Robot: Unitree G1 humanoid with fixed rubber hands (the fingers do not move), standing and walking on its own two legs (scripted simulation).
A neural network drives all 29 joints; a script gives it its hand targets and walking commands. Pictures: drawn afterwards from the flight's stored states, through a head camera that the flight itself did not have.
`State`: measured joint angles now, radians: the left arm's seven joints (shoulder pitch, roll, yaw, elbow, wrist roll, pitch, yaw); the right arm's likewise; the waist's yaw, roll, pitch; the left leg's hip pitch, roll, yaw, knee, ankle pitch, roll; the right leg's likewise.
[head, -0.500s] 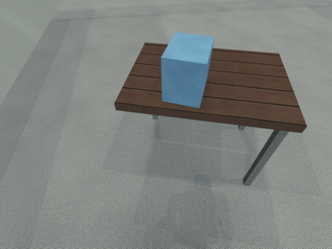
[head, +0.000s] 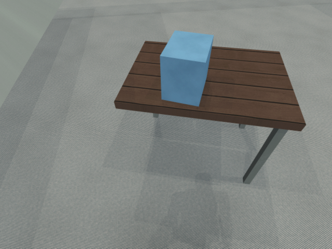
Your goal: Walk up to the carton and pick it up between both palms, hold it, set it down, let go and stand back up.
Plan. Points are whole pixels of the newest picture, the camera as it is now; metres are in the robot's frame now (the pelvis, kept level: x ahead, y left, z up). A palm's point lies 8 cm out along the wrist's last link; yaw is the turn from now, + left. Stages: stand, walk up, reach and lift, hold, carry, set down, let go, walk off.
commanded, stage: stand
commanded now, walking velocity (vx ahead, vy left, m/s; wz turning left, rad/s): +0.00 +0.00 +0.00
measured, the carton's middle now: (186, 68) +0.82 -0.09 -0.03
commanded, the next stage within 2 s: none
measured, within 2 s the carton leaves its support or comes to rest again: neither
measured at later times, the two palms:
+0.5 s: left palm out of the picture -0.03 +0.18 -0.15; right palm out of the picture -0.04 -0.21 -0.15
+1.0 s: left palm out of the picture -0.02 +0.17 -0.15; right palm out of the picture -0.02 -0.23 -0.16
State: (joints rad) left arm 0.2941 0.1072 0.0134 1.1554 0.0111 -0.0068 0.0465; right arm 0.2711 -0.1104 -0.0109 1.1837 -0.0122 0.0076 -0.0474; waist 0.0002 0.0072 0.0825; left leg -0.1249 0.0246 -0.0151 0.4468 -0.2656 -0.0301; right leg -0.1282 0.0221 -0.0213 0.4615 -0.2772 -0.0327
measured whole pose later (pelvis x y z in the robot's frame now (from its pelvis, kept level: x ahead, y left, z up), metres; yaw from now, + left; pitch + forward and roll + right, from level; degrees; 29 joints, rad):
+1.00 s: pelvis +0.01 -0.03 +0.00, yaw +0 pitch -2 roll +0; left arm 0.32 0.10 0.00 1.16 0.01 -0.03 0.04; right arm 0.28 -0.11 0.00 1.21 -0.01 0.01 -0.05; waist 0.00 0.02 0.06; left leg -0.13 0.08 -0.03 0.44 -0.28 -0.08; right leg -0.13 0.08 -0.04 0.44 -0.28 -0.08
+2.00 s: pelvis +0.02 -0.03 +0.00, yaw -1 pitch -2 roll +0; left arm 0.34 0.11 0.00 1.13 0.00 -0.03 0.04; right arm 0.30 -0.10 0.00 1.20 -0.01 0.01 -0.05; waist 0.00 0.01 0.05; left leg -0.11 0.08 -0.02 0.43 -0.29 -0.08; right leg -0.11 0.07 -0.03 0.43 -0.29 -0.08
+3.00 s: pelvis +0.18 +0.12 -0.01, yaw -15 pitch -5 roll +2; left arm 0.33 0.28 0.02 0.88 0.04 -0.03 -0.01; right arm 0.32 -0.25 0.01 0.96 -0.04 -0.03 -0.01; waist -0.03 -0.02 0.13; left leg -0.25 0.04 0.19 0.58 -0.24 0.06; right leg -0.46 -0.01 -0.01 1.10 -0.50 -0.02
